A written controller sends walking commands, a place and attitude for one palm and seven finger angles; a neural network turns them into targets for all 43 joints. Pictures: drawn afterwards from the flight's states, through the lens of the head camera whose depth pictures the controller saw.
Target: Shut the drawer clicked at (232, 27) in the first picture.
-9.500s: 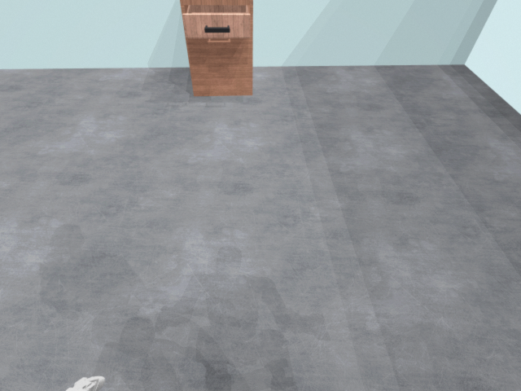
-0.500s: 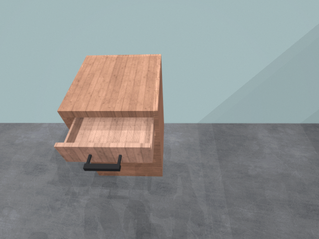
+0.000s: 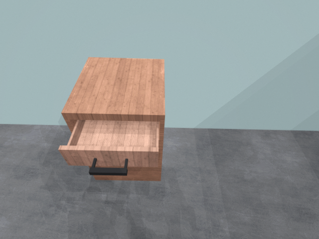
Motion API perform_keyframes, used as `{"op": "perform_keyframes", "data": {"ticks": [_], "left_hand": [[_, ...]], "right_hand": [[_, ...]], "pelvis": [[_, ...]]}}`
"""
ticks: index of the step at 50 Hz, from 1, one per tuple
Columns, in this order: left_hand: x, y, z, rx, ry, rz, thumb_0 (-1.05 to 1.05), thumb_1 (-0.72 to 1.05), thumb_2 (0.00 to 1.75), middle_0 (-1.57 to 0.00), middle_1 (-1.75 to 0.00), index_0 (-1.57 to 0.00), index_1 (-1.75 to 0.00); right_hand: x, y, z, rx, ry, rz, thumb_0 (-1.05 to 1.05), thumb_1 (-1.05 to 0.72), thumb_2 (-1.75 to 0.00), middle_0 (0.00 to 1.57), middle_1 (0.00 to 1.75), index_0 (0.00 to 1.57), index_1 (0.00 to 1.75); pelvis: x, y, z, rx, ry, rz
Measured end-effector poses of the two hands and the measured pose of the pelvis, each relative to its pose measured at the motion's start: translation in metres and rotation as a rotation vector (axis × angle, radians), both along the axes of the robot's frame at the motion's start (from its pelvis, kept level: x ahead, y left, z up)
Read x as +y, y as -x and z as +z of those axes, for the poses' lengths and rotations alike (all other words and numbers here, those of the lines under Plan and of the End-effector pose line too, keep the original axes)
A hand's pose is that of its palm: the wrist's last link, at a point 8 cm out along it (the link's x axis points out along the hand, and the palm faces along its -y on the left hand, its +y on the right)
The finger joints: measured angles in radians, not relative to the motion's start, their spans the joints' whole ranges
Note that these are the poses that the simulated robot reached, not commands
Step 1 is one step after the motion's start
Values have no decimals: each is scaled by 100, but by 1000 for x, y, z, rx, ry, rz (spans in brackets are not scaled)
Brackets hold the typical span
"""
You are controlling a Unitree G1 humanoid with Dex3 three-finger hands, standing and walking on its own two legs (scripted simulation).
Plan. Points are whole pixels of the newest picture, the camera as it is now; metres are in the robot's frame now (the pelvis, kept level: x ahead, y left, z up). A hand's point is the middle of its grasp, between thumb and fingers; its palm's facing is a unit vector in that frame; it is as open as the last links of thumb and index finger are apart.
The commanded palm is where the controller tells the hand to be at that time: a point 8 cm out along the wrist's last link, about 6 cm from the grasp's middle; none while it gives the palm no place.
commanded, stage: come to a stop and stand still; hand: left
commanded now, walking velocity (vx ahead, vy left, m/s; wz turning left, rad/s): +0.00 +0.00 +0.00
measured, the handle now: (109, 166) +0.42 +0.23 -0.23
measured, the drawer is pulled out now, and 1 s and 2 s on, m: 0.15 0.15 0.15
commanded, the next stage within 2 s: look again from close up in 0.60 s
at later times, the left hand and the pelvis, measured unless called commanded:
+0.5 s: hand out of the picture -0.03 +0.20 -0.18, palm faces +0.03 -0.98 -0.18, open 7.4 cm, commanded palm none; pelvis +0.00 +0.04 +0.00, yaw +0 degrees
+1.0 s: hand out of the picture -0.04 +0.18 -0.18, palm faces +0.02 -0.98 -0.17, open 7.4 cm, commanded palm none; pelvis -0.01 +0.03 +0.00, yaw -1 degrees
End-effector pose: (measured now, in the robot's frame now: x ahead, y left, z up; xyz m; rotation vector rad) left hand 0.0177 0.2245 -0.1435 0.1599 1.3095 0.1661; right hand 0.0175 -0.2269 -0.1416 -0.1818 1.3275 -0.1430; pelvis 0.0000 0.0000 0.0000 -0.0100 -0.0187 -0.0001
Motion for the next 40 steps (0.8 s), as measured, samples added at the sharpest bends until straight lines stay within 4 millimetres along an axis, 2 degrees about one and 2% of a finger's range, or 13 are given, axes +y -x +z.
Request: {"op": "perform_keyframes", "data": {"ticks": [9,21,31,40], "left_hand": [[16,20,-2,68,13,4,1,91,90,-20,-30,-20,-30],[25,51,-5,149,33,23,1,91,90,-20,-30,-20,-30],[28,60,-4,166,30,26,0,91,90,-20,-30,-20,-30],[23,63,-2,172,29,25,0,91,90,-20,-30,-20,-30]], "right_hand": [[21,13,1,39,-4,-4,0,-91,-89,20,30,20,30],[42,25,1,66,-8,-17,0,-91,-89,20,30,20,30],[51,35,-1,73,-20,-34,0,-91,-89,20,30,20,30],[49,46,-2,97,-28,-46,0,-91,-89,20,30,20,30]], "pelvis": [[19,1,2,-2,0,-3],[37,3,2,-10,-2,-5],[42,7,2,-11,-8,-10],[38,8,3,-7,-10,-11]]}}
